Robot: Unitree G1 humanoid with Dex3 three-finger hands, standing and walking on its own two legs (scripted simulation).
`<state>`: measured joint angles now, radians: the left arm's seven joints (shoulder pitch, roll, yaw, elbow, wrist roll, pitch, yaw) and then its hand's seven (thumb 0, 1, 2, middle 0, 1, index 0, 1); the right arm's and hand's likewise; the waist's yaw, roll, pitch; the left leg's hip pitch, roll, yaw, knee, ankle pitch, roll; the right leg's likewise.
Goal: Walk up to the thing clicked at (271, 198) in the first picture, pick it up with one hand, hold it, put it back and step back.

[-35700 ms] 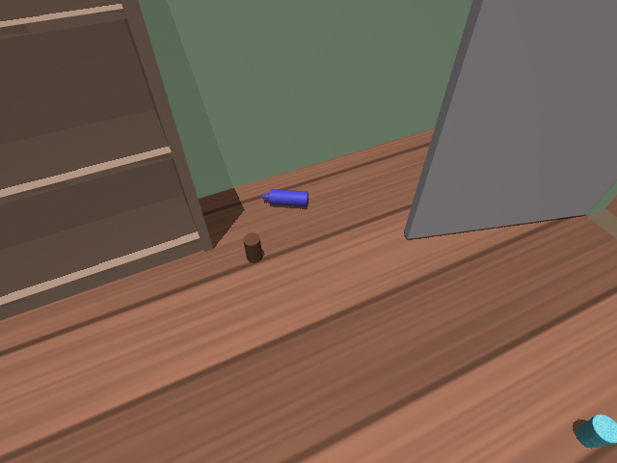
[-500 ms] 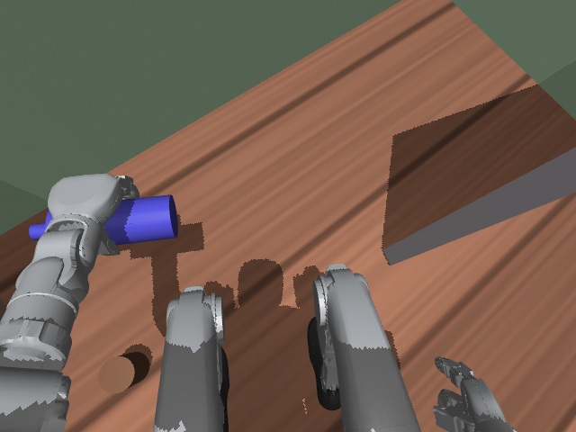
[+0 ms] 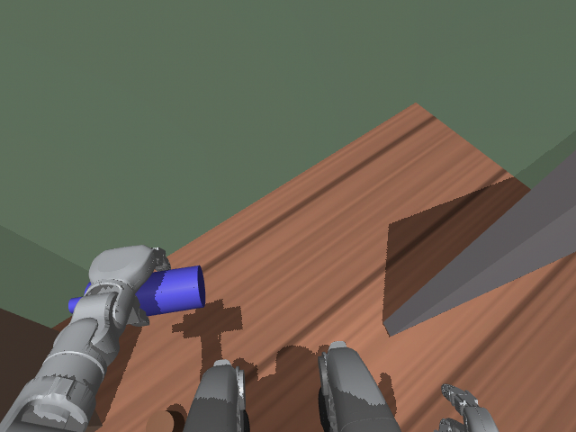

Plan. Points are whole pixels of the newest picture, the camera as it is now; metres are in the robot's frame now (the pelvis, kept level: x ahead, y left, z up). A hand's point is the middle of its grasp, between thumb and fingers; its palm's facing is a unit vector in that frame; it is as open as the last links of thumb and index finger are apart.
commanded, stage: lift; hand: left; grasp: from above
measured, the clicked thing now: (138, 295) +0.35 +0.23 -0.12
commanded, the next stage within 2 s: hold in 0.48 s
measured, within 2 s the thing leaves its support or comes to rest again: neither
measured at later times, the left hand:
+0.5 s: hand (114, 273) +0.34 +0.22 +0.00, palm faces -0.48 -0.08 -0.87, open 9.8 cm
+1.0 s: hand (98, 254) +0.35 +0.22 +0.04, palm faces -0.48 -0.05 -0.87, open 9.7 cm
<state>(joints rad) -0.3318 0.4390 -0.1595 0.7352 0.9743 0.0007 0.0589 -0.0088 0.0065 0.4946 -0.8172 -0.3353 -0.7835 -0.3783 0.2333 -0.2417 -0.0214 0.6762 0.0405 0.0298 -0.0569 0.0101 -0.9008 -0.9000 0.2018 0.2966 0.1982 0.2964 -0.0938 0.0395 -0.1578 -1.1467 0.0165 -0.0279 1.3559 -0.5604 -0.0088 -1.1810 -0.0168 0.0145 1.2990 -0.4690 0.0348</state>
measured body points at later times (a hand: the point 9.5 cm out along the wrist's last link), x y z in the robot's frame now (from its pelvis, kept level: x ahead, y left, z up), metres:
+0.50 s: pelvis +0.03 +0.00 +0.09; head +0.08 -0.01 +0.53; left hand +0.36 +0.22 +0.05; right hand +0.12 -0.27 -0.04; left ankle +0.05 +0.12 -0.61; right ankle +0.08 -0.14 -0.61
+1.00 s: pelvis +0.05 +0.00 +0.11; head +0.08 -0.01 +0.56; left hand +0.37 +0.22 +0.09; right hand +0.15 -0.27 -0.01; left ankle +0.05 +0.12 -0.61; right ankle +0.08 -0.14 -0.61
